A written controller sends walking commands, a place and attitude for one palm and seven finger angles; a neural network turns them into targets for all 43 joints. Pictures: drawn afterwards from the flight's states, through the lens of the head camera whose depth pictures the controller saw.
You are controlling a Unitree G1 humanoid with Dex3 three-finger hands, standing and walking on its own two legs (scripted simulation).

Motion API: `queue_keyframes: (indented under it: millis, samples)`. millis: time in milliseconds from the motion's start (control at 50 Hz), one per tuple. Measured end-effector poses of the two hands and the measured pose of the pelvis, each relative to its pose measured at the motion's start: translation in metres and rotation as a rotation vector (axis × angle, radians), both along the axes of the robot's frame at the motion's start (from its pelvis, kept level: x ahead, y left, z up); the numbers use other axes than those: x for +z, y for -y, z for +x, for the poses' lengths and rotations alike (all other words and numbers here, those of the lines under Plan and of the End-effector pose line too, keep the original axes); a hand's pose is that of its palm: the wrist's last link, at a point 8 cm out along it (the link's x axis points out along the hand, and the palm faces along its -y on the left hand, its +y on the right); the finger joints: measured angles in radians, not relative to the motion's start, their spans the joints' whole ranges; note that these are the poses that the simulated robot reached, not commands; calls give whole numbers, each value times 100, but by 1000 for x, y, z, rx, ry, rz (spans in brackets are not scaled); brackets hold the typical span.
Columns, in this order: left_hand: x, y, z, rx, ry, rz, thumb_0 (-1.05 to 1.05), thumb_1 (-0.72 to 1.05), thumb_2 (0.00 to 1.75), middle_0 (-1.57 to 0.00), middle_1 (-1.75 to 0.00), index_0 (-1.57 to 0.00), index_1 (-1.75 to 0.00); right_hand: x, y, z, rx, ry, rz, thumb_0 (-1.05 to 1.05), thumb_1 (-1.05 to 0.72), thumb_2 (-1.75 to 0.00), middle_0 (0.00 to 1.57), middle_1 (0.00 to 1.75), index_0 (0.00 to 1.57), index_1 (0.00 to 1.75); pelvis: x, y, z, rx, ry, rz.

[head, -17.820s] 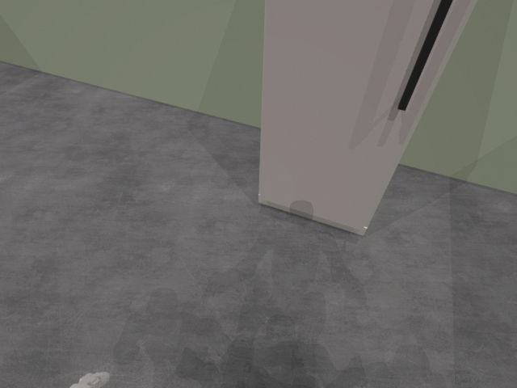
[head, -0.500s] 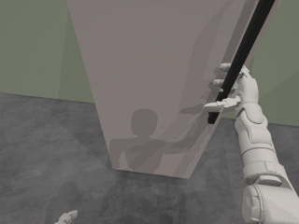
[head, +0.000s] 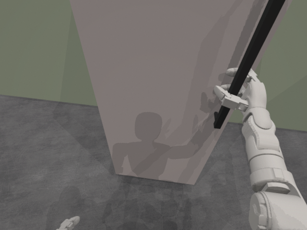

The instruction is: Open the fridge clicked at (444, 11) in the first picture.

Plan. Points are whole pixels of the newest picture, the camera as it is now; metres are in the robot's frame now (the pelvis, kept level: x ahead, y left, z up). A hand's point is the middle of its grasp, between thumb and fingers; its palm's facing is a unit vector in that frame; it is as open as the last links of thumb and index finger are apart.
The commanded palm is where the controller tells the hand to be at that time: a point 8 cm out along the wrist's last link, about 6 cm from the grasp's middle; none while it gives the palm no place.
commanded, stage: grip the handle and tug to test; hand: right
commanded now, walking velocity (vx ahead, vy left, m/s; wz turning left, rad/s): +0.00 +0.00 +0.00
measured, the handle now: (244, 59) +0.49 -0.16 +0.23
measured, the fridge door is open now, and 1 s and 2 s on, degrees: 0 4 35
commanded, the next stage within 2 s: pull the door a little, standing still in 0.88 s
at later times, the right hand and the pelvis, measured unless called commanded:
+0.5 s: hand (228, 94) +0.44 -0.14 +0.16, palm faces +0.04 +1.00 +0.01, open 5.6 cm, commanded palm +0.39 -0.19 +0.16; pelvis +0.01 +0.00 +0.00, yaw +1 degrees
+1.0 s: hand (228, 104) +0.40 -0.13 +0.16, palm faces +0.01 +1.00 +0.00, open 6.1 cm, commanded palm +0.37 -0.19 +0.16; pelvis +0.05 +0.00 +0.01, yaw +2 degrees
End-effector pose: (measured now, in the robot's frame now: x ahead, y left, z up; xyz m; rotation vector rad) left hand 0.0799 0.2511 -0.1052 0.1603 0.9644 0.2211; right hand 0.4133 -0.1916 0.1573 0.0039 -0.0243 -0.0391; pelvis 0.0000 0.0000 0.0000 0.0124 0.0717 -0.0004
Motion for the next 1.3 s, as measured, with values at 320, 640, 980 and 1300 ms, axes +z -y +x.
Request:
queue_keyframes:
  millis: [320,640,980,1300]
  samples:
    - [6,-1,19,-4,28,7,1,90,90,-20,-30,-21,-30,0,1,0,8,-6,4,1,-73,-81,38,139,38,136,1,-1,7,3,3,-2]
    - [9,-2,30,14,55,-13,1,90,90,-20,-30,-21,-30,0,-1,-2,-5,-4,6,1,-77,-79,33,140,33,138,4,-2,19,25,7,-9]
    - [27,2,90,-22,153,-23,1,90,90,-20,-30,-20,-30,0,-4,-33,26,12,-3,1,-76,-78,27,136,26,132,9,-3,51,40,22,-11]
    - [48,23,148,-139,289,-61,1,90,90,-20,-30,-21,-30,2,-17,-83,25,-8,-12,1,-71,-78,32,135,30,135,11,-12,51,12,55,-23]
